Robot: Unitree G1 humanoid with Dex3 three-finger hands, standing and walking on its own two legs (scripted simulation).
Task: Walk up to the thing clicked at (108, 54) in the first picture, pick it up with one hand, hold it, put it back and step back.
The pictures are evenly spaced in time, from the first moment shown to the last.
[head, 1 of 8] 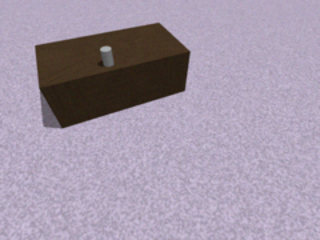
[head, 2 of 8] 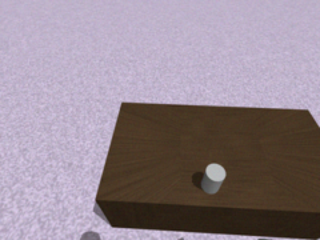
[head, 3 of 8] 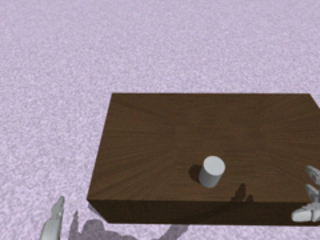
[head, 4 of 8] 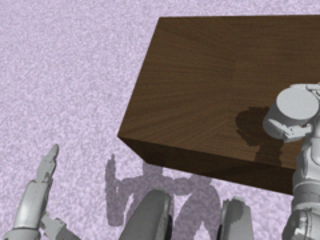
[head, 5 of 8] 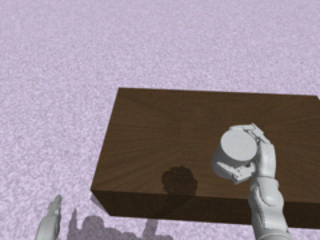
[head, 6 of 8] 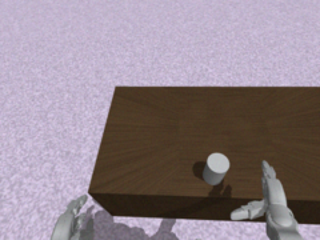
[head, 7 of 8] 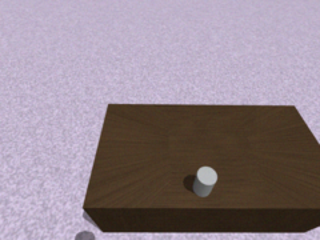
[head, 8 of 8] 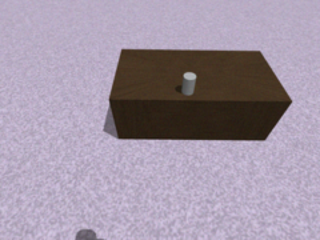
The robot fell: no
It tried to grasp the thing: yes
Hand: right
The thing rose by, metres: 0.29
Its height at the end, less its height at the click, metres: +0.00
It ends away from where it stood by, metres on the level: 0.01
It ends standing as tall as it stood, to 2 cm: yes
